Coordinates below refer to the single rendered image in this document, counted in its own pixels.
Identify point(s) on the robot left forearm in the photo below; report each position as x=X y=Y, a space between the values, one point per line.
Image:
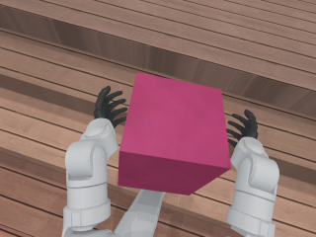
x=86 y=162

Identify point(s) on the left robot thigh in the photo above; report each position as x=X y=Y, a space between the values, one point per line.
x=141 y=218

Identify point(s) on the robot right hand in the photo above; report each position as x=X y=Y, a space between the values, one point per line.
x=250 y=129

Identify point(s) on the robot right forearm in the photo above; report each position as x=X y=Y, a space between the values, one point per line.
x=252 y=206

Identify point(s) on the robot left hand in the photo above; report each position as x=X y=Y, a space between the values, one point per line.
x=103 y=108

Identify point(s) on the carton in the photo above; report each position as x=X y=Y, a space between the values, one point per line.
x=174 y=138

